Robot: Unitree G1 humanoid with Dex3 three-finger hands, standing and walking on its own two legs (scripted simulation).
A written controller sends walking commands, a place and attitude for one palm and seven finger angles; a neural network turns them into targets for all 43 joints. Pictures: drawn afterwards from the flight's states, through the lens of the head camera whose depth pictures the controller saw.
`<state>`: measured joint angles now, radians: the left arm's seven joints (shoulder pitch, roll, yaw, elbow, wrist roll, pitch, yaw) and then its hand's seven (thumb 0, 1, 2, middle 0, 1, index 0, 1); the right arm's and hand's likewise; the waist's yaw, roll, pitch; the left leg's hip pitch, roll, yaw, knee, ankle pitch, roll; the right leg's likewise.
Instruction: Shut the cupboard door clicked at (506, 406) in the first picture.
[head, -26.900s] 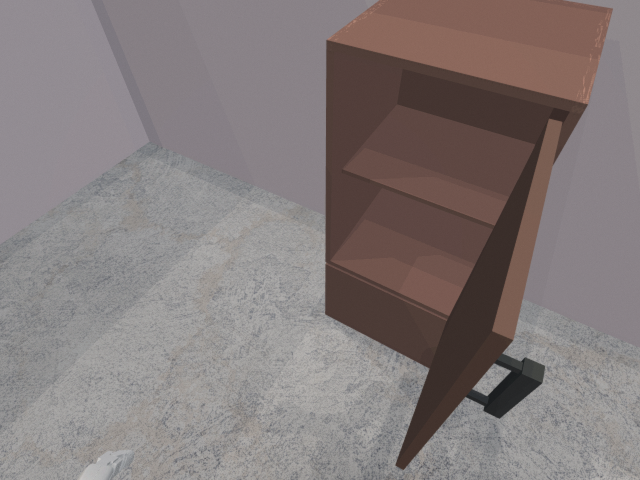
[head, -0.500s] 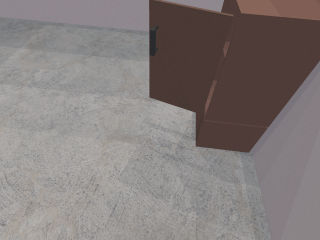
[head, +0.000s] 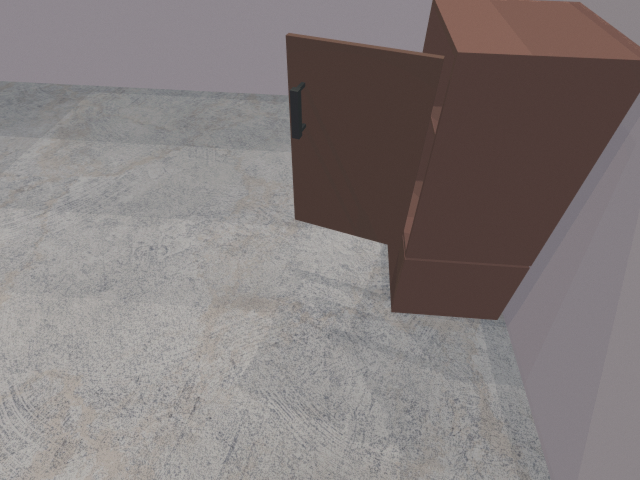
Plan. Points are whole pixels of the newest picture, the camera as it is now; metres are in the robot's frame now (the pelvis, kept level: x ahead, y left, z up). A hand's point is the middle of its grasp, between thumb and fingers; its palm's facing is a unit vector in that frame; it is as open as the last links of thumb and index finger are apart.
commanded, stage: let the arm hang, fingers relaxed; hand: left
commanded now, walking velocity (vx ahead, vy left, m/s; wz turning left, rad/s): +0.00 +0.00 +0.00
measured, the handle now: (299, 110) +0.97 +0.10 -0.01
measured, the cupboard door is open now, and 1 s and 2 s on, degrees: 74 74 74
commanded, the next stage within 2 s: look to check the result in 0.10 s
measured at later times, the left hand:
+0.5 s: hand out of the picture +0.02 +0.20 -0.17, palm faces +0.00 -0.97 -0.25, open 7.4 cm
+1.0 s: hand out of the picture +0.10 +0.22 -0.16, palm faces +0.03 -0.95 -0.32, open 7.4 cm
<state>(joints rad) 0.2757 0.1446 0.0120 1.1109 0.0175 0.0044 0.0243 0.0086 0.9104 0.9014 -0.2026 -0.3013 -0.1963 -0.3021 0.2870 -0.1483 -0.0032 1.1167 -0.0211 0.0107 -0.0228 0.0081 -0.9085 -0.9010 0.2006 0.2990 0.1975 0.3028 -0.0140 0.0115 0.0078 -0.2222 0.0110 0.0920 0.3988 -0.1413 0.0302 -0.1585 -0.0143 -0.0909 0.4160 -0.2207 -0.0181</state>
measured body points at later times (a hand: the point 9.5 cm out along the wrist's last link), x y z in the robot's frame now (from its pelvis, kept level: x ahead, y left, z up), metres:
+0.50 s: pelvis +0.01 +0.00 +0.00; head +0.02 -0.01 +0.45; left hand +0.02 +0.25 -0.15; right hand +0.03 -0.26 -0.15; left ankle +0.05 +0.10 -0.74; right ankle +0.01 -0.11 -0.74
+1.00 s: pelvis +0.03 -0.01 +0.00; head +0.04 -0.02 +0.45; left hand +0.10 +0.27 -0.13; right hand +0.10 -0.29 -0.14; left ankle +0.05 +0.10 -0.74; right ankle +0.01 -0.11 -0.74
